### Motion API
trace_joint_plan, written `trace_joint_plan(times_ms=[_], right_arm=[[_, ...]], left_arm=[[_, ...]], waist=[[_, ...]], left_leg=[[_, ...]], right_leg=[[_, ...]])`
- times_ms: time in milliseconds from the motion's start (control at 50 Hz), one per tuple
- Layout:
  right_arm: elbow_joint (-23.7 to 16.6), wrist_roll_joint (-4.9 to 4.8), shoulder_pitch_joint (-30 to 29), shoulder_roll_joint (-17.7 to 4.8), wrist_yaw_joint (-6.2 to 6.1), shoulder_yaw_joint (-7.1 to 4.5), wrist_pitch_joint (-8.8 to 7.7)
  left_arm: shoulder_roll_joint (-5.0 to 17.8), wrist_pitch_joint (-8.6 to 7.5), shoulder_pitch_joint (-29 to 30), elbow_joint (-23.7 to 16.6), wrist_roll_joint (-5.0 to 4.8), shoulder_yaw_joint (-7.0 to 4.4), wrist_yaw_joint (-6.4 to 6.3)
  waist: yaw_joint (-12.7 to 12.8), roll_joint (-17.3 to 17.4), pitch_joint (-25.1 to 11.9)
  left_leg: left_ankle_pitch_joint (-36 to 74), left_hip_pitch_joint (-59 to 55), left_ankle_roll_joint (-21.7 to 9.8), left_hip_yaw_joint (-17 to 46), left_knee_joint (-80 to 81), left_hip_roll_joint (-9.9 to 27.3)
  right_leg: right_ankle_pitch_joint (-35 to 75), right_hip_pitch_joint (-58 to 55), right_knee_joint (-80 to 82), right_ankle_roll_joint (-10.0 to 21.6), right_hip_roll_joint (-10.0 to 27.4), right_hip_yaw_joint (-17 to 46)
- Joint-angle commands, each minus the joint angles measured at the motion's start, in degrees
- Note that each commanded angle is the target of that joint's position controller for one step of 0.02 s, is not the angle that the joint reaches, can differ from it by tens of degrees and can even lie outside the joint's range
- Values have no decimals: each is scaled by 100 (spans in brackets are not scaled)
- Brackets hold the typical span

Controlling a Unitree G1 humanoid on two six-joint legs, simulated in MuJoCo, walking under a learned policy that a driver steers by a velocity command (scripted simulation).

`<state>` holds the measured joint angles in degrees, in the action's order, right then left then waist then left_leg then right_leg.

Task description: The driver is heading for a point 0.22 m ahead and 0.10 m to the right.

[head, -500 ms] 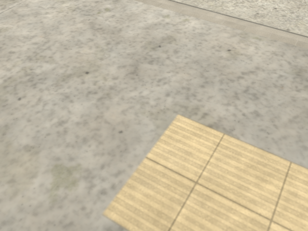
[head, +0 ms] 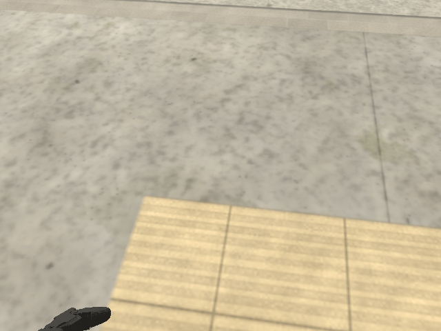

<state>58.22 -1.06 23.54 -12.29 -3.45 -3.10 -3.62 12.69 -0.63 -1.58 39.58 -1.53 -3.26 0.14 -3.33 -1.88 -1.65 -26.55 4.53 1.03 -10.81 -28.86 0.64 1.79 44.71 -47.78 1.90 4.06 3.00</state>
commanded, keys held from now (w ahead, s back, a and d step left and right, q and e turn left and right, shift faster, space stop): no key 1.00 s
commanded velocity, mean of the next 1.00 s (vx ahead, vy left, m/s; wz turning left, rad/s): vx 0.12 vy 0.00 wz -0.12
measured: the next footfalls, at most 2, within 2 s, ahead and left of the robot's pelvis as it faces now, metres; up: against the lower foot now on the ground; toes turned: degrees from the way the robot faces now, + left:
right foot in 0.06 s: +0.23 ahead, -0.13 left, +0.00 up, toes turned -4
left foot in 0.50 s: +0.33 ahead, +0.08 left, +0.00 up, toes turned -8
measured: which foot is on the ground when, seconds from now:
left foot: down 0.00-0.08, up 0.10-0.48, down 0.50-1.00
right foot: up 0.00-0.04, down 0.06-1.00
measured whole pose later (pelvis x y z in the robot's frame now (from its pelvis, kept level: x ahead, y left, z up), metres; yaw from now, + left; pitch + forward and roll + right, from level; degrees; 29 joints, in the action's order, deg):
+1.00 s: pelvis +0.25 -0.02 +0.02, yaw -8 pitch -1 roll +0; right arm 58.2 -0.4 4.2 -10.8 -1.0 -3.0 -2.1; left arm 11.3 2.1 -10.3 56.4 -0.8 -3.7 -2.6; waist 0.1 -0.5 3.5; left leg -13.5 15.4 -0.7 0.4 -30.3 -1.1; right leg -20.3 8.4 -30.3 1.2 -2.0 3.1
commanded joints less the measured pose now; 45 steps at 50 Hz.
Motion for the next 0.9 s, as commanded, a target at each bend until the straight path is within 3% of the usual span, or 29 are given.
trace_joint_plan(times_ms=[20, 40, 60, 80, 100, 120, 140, 160, 180, 200, 220, 260, 320, 400, 460, 500, 520, 540, 560, 580, 640, 740, 900], right_arm=[[-361, -34, -194, -923, -21, -235, -6], [-378, -34, -211, -1016, -6, -249, -10], [-363, -25, -273, -1154, 49, -272, 12], [-489, 84, -249, -1084, 75, -272, -54], [-562, 196, 615, -242, 322, 31, -267], [-506, 12, 85, -882, 463, -111, -428], [-759, -196, -683, -936, 410, -184, -399], [-916, -118, -1104, -752, 245, -146, -313], [-919, 27, -1203, -685, 111, -175, -204], [-950, 102, -1046, -644, 57, -209, -97], [-929, 95, -867, -589, 21, -246, -17], [-915, 74, -834, -382, 12, -220, 45], [-1018, 149, -1285, -207, 38, -153, 77], [-1082, 88, -1807, -422, 90, -189, 173], [-1082, 151, -2058, -414, 89, -176, 178], [-972, 202, -1848, -482, 117, -162, 121], [-967, 198, -1841, -737, 140, -211, 128], [-908, 150, -1946, -817, 149, -259, 188], [-919, 84, -2032, -550, 172, -230, 233], [-899, 78, -2082, -409, 180, -191, 250], [-803, 124, -2105, -419, 212, -167, 136], [-562, 98, -2000, -442, 161, -144, 61], [-336, 60, -2058, -445, 235, -105, 60]], left_arm=[[39, -54, 609, -655, 108, 15, 188], [182, -79, 311, -628, 166, -71, 217], [373, -141, -595, -360, 97, -198, 211], [931, -150, -1536, -116, 94, -404, 131], [1610, -184, -1945, 54, 163, -456, 138], [1247, -81, -2902, 163, 202, -387, 91], [1101, -87, -2288, 180, 227, -326, 53], [921, -98, -1463, 98, 129, -263, 24], [626, -125, -839, -4, 110, -185, 0], [448, -148, -530, -15, 173, -143, 21], [376, -172, -374, -35, 212, -133, 65], [380, -263, -363, 28, 215, -125, 27], [479, -239, -466, 208, 199, -156, -108], [456, -173, -657, 447, 160, -141, -148], [266, -175, -789, 648, 184, -66, -158], [167, -176, -1009, 779, 154, -25, -150], [137, -200, -1376, 830, 216, -34, -144], [123, -190, -1773, 956, 184, -54, -138], [241, -150, -1462, 964, 163, -59, -148], [292, -88, -1132, 906, 127, -70, -168], [270, 87, -988, 914, 155, -81, -219], [239, 114, -973, 1098, 107, -95, -158], [317, 228, -1024, 1407, 68, -133, -281]], waist=[[194, 521, 452], [409, 638, 209], [896, 601, -85], [1242, 159, -650], [751, -1555, -1914], [1402, -828, -2900], [1275, -703, -1968], [926, -166, -1204], [624, 27, -736], [308, 59, -644], [137, -17, -667], [15, -93, -766], [66, -159, -839], [247, -313, -675], [261, -245, -442], [191, -78, -531], [457, 328, -636], [675, 860, -766], [490, 855, -629], [406, 786, -442], [421, 668, -232], [385, 315, -298], [362, 187, -91]], left_leg=[[4576, 20, -669, 687, 636, 1552], [5879, 30, -623, 532, 54, 1418], [6438, 197, -510, 322, -1006, 1203], [5426, 1686, -217, 149, -2620, 993], [-689, 3863, 183, 571, -5417, -11], [-924, 4009, 52, 1690, -5743, -181], [-525, 4648, -7, 1640, -5680, 52], [36, 4579, -21, 1480, -5128, 295], [283, 4176, 19, 1414, -4614, 444], [484, 3439, 0, 1472, -4210, 569], [615, 3025, 8, 1429, -3846, 527], [1012, 2640, 53, 1394, -3164, 413], [1773, 2182, 75, 1388, -1888, 335], [2291, 1850, 50, 1479, -1009, 264], [2061, 1556, -39, 1421, -342, 185], [3202, 795, -186, 1502, 240, 327], [4316, 285, -322, 1718, 109, 609], [3895, 11, -579, 1739, -58, 637], [3044, 279, -600, 1747, 88, 542], [2565, 524, -547, 1757, 213, 481], [2746, 741, -506, 1657, 252, 407], [3372, 553, -567, 1552, 22, 314], [3173, 601, -533, 1459, 142, 225]], right_leg=[[-812, -640, 662, 400, -327, -508], [-935, -1460, 889, 511, -623, -740], [-471, -2535, 1338, 661, -867, -874], [1636, -4611, 1259, 965, -384, -1], [3005, -6999, 1441, 2313, 1673, 2920], [2037, -7245, 2168, 2309, 1706, 3763], [2192, -6767, 2227, 2007, 1549, 2962], [2358, -5596, 2294, 1686, 1264, 2273], [2560, -4522, 2418, 1488, 1065, 1772], [2536, -3695, 2608, 1348, 834, 1454], [2616, -3305, 2700, 1272, 695, 1208], [3131, -2876, 2802, 1282, 636, 777], [3005, -2727, 2865, 1161, 499, 415], [1370, -2766, 3030, 1076, 538, 595], [608, -2891, 2901, 967, 471, 746], [64, -2929, 2501, 612, 136, 682], [-472, -2683, 2259, 420, -189, 544], [-1104, -2499, 2350, 277, -425, 353], [-1479, -2588, 2325, 196, -508, 197], [-1610, -2617, 2266, 154, -528, 119], [-1381, -2871, 2190, 184, -432, 222], [-694, -3181, 2050, 169, -415, 229], [-648, -3493, 2092, 174, -375, 252]])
